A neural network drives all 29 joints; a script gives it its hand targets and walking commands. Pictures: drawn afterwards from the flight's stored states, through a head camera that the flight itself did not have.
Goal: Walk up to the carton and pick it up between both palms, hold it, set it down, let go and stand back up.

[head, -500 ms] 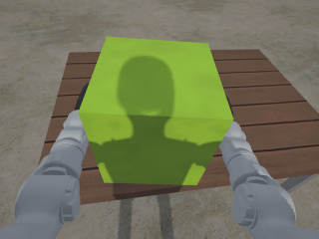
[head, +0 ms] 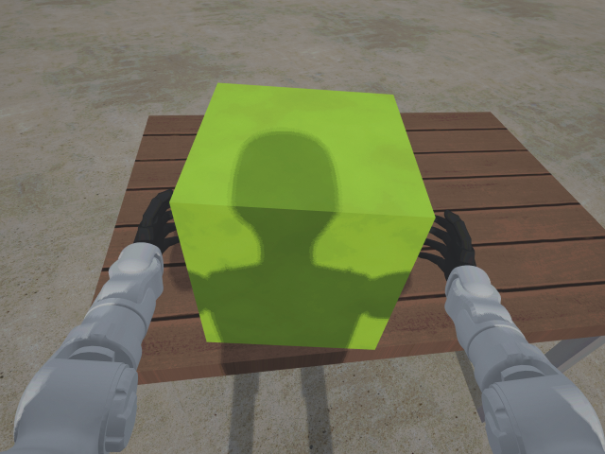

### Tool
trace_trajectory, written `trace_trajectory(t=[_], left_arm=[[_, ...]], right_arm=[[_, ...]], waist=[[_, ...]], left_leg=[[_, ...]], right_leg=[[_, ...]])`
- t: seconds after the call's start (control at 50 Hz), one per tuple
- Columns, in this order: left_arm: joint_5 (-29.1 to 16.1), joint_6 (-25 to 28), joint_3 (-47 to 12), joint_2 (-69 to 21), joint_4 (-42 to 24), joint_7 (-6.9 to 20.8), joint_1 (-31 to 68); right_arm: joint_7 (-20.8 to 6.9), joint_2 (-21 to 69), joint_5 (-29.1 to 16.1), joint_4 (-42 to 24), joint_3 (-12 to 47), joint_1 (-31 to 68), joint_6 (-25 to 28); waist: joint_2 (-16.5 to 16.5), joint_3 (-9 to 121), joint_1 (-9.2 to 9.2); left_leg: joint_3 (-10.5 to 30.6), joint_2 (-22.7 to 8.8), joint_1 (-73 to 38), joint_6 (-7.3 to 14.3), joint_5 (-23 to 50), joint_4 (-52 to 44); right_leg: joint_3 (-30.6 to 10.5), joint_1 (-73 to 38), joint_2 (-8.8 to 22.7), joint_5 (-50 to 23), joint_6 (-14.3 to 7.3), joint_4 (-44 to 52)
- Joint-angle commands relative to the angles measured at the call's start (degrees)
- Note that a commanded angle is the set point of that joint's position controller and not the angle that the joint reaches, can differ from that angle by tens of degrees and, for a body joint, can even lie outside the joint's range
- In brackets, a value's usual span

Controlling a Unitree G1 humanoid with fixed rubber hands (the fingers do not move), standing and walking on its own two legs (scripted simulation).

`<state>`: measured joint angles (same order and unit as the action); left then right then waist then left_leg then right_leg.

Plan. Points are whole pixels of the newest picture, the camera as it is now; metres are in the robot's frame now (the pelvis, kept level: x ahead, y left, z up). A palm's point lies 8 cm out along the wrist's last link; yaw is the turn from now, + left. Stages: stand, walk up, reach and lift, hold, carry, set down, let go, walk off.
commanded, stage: set down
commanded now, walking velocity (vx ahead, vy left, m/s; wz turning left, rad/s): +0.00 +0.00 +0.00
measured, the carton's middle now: (298, 220) +0.46 -0.01 +0.08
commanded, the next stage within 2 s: none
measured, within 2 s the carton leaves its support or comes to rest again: neither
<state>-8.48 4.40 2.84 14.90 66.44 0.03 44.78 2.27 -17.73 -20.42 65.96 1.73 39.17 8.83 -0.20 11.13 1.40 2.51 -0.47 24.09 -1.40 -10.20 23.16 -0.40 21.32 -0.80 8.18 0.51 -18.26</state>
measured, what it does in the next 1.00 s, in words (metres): stands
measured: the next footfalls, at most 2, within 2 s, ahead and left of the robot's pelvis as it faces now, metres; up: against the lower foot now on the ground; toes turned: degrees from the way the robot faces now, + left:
none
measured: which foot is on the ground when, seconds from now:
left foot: down 0.00-1.00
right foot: down 0.00-1.00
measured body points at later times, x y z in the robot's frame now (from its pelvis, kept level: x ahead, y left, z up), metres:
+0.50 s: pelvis -0.03 +0.00 +0.00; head -0.06 +0.01 +0.45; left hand +0.35 +0.21 +0.08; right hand +0.31 -0.25 +0.07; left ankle +0.00 +0.12 -0.74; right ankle +0.00 -0.13 -0.74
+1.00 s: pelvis -0.03 +0.00 +0.00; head -0.07 +0.01 +0.45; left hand +0.24 +0.22 +0.06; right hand +0.21 -0.23 +0.06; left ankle +0.00 +0.12 -0.74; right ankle +0.00 -0.13 -0.74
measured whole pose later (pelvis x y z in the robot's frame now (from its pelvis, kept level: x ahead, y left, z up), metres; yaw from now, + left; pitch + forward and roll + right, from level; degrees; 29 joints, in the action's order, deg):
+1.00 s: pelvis -0.03 +0.00 +0.00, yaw -2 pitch -3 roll -1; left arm -10.4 -13.8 1.7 15.5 5.6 -0.2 -3.6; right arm 1.4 -18.9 -20.6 4.8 0.0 -9.5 -6.7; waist -0.3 3.0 -0.2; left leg 0.6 -0.5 9.9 -0.1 -10.4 23.2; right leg -2.2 8.5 -0.8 8.5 0.4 -19.7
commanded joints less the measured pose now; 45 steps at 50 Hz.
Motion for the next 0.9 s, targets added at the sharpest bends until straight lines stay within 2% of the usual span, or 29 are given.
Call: trace_trajectory(t=[0.0,0.06,0.08,0.1,0.14,0.18,0.2,0.22,0.24,0.32,0.38,0.4,0.44,0.5,0.52,0.54,0.56,0.58,0.6,0.64,0.68,0.7,0.74,0.76,0.78,0.8,0.84,0.86,0.88], left_arm=[[-7.26,2.44,-5.93,10.12,-22.75,0.23,19.18],[-5.57,0.59,-3.59,10.87,-24.86,0.75,17.03],[-4.99,-0.05,-2.85,10.8,-23.94,0.95,15.88],[-5.05,-0.55,-2.75,11.65,-23.28,1.02,16.91],[-4.71,-1.18,-2.33,11.88,-22.14,1.09,14.55],[-5.09,-1.49,-2.89,11.18,-22.14,1.04,12.55],[-5.35,-1.27,-3.3,11.62,-22.13,0.76,14.95],[-5.51,-1.05,-3.39,11.61,-21.63,0.58,13.42],[-5.77,-0.69,-3.42,12.07,-22.91,0.35,14.46],[-8.35,0.02,-6.37,10.84,-24.32,-0.46,15.27],[-9.09,0.14,-6.14,11.7,-27.02,-1.0,13.78],[-9.2,0.23,-6.37,11.26,-28.36,-0.97,11.78],[-8.77,-0.51,-5.47,11.25,-28.66,-0.7,8.37],[-6.99,-2.29,-3.52,11.54,-34.81,-0.21,2.45],[-6.02,-3.18,-2.67,10.5,-39.42,0.26,-4.54],[-5.23,-4.43,-0.89,11.03,-38.74,0.69,-4.83],[-4.08,-5.7,-0.01,10.0,-43.9,1.17,-13.44],[-3.29,-7.11,1.13,10.79,-45.75,1.5,-12.35],[-2.94,-8.44,1.68,10.55,-49.43,1.74,-16.75],[-3.74,-10.56,2.63,10.95,-55.39,1.85,-17.25],[-4.08,-12.43,3.42,10.76,-63.58,1.64,-24.67],[-4.17,-12.96,4.18,11.36,-66.8,1.37,-24.38],[-4.69,-13.6,5.45,12.36,-69.92,0.85,-24.52],[-4.8,-13.94,5.66,12.0,-73.02,0.55,-27.8],[-4.95,-14.08,5.55,12.05,-73.44,0.31,-27.29],[-5.21,-14.45,5.62,11.62,-76.87,0.01,-30.62],[-5.75,-15.12,4.62,11.35,-76.55,-0.37,-31.67],[-6.09,-15.51,4.34,11.04,-78.84,-0.58,-35.11],[-6.04,-15.91,4.37,10.94,-79.7,-0.79,-36.8]], right_arm=[[-0.77,-14.0,-4.27,-19.68,2.14,19.65,3.44],[-0.76,-14.05,-5.11,-20.76,2.15,15.69,0.65],[-0.79,-13.66,-5.15,-20.67,2.5,15.07,-0.07],[-0.81,-13.34,-4.89,-20.07,2.43,15.3,-1.37],[-1.07,-12.89,-4.56,-20.87,2.62,13.27,-2.92],[-1.26,-12.27,-3.98,-22.4,2.29,12.01,-3.97],[-1.53,-12.92,-3.53,-22.49,0.87,13.95,-4.83],[-1.79,-12.08,-3.2,-23.92,1.32,12.78,-5.01],[-1.83,-12.11,-3.09,-25.34,0.75,13.0,-5.21],[-2.5,-12.32,-1.81,-28.25,-3.0,14.6,-6.29],[-2.49,-11.76,-1.05,-31.41,-4.4,12.57,-6.6],[-2.35,-11.2,-1.44,-32.66,-4.14,10.1,-6.45],[-2.17,-11.05,-1.61,-33.54,-3.59,6.7,-6.94],[-1.94,-12.02,-2.33,-35.94,-3.48,0.26,-7.04],[-1.83,-11.42,-3.11,-38.32,-2.44,-6.6,-6.53],[-1.64,-11.92,-2.98,-38.08,-3.09,-6.47,-6.95],[-1.45,-11.74,-3.37,-41.33,-2.38,-14.53,-6.41],[-1.13,-12.47,-3.04,-43.67,-3.6,-12.6,-6.96],[-0.97,-12.92,-3.09,-45.74,-4.02,-16.56,-7.32],[-0.69,-13.27,-2.49,-52.96,-6.04,-15.54,-7.95],[-0.3,-12.78,-2.04,-61.51,-6.23,-22.25,-8.1],[-0.06,-12.26,-1.41,-63.59,-7.35,-22.86,-8.54],[0.07,-10.41,0.14,-67.36,-8.31,-24.38,-9.66],[0.07,-9.67,0.51,-70.66,-8.62,-26.98,-9.94],[0.16,-9.44,1.1,-71.13,-9.26,-27.7,-10.68],[0.18,-9.09,1.41,-74.54,-9.55,-30.75,-10.88],[0.01,-8.5,2.07,-74.47,-10.53,-33.21,-12.48],[-0.08,-8.06,2.31,-76.78,-10.95,-36.31,-12.9],[-0.16,-7.85,2.67,-76.05,-11.02,-39.01,-13.51]], waist=[[2.62,26.97,1.7],[2.25,22.2,1.28],[1.59,19.24,0.38],[0.85,16.35,0.71],[-0.04,12.17,-0.33],[-1.38,9.68,-0.54],[-1.25,8.96,0.02],[-2.59,8.86,-0.64],[-1.79,9.75,-0.71],[-2.01,9.56,0.51],[-2.72,9.66,0.16],[-2.14,10.51,0.38],[-3.13,9.25,0.26],[-1.74,9.67,0.17],[-1.52,10.68,0.0],[-1.23,9.03,-0.56],[-1.8,9.95,-0.49],[-1.06,9.28,-0.33],[-0.94,8.69,0.18],[-1.2,8.7,0.05],[-1.9,7.95,-0.17],[-1.22,6.3,-0.31],[-1.85,3.42,-1.04],[-2.38,2.38,-1.4],[-1.81,0.23,-1.38],[-2.46,0.48,-1.46],[-1.81,-2.74,-0.98],[-2.48,-2.7,-0.84],[-2.29,-3.19,-0.99]], left_leg=[[-3.24,0.27,-27.57,-4.62,35.04,6.94],[-3.53,0.87,-26.68,-3.57,28.14,4.41],[-3.91,1.11,-25.27,-3.19,24.58,3.31],[-4.11,1.2,-24.01,-2.51,20.25,2.21],[-4.5,1.39,-21.86,-1.63,12.69,-0.05],[-4.5,1.56,-19.69,-0.89,7.84,-1.49],[-4.45,1.38,-18.69,-0.73,5.49,-2.05],[-4.63,1.48,-18.02,-0.15,3.92,-2.36],[-4.53,1.53,-17.57,-0.29,3.12,-2.33],[-3.49,0.73,-15.83,0.09,-3.8,-3.23],[-3.21,0.72,-15.67,0.6,-6.13,-3.44],[-3.27,0.75,-16.53,0.71,-4.78,-3.27],[-3.33,0.8,-17.12,0.92,-3.07,-3.16],[-3.65,1.02,-20.39,0.3,2.42,-3.73],[-3.59,1.09,-23.04,0.17,6.45,-3.66],[-4.05,1.58,-22.48,-0.09,6.98,-3.99],[-3.65,1.49,-25.39,0.11,11.49,-4.04],[-3.96,1.85,-24.73,-0.27,12.02,-4.18],[-3.86,1.87,-25.74,-0.41,13.93,-4.09],[-3.91,2.05,-24.6,-0.2,14.75,-4.26],[-4.24,2.26,-25.17,0.1,17.62,-4.17],[-4.35,2.37,-24.13,0.01,15.91,-4.53],[-4.67,2.21,-22.07,0.51,12.98,-5.1],[-4.71,2.05,-22.39,0.92,11.74,-5.69],[-4.55,1.85,-20.34,1.1,8.34,-6.17],[-4.53,1.56,-20.78,1.21,8.54,-6.48],[-4.31,1.17,-19.12,1.54,3.71,-7.35],[-3.82,0.98,-19.47,1.79,3.31,-7.78],[-3.72,0.83,-19.56,1.68,2.19,-7.89]], right_leg=[[3.58,-10.04,-4.53,-25.73,-0.26,-3.03],[2.69,-12.87,-3.75,-21.09,-0.25,-1.97],[2.49,-13.35,-3.78,-18.04,-0.3,-1.59],[2.26,-13.44,-3.36,-15.2,-0.34,-1.22],[1.6,-13.26,-2.92,-8.35,-0.63,-0.56],[1.3,-12.67,-3.02,-3.42,-0.94,-0.26],[1.33,-11.49,-2.96,-0.71,-1.22,-0.27],[1.03,-11.53,-2.84,1.12,-1.22,-0.18],[0.83,-11.54,-2.77,1.89,-1.34,-0.38],[0.95,-9.14,-2.9,7.21,-2.38,-0.56],[0.44,-9.02,-2.73,8.52,-2.45,-0.82],[0.14,-9.61,-2.43,6.85,-2.38,-0.98],[-0.11,-10.83,-2.46,4.8,-2.27,-0.74],[0.01,-13.13,-2.66,0.53,-2.29,0.18],[0.07,-15.62,-2.82,-4.25,-2.16,0.29],[-0.11,-15.68,-2.87,-3.45,-2.08,1.02],[0.25,-18.1,-3.21,-8.78,-1.92,0.98],[0.09,-18.16,-3.36,-7.79,-1.91,1.41],[0.29,-18.99,-3.42,-9.81,-1.94,1.44],[0.0,-18.66,-3.53,-9.59,-1.87,1.29],[-0.02,-20.54,-3.43,-12.74,-1.6,1.05],[-0.15,-19.85,-3.26,-10.38,-1.67,1.35],[-0.7,-18.41,-2.69,-6.76,-1.56,1.65],[-0.95,-18.21,-2.42,-5.78,-1.64,1.9],[-1.04,-17.33,-2.12,-2.71,-1.82,2.01],[-1.04,-17.94,-2.28,-3.17,-2.0,1.82],[-1.5,-15.98,-1.79,1.47,-2.4,2.16],[-1.5,-16.65,-1.87,1.52,-2.61,2.36],[-1.76,-16.78,-1.77,2.29,-2.79,2.33]])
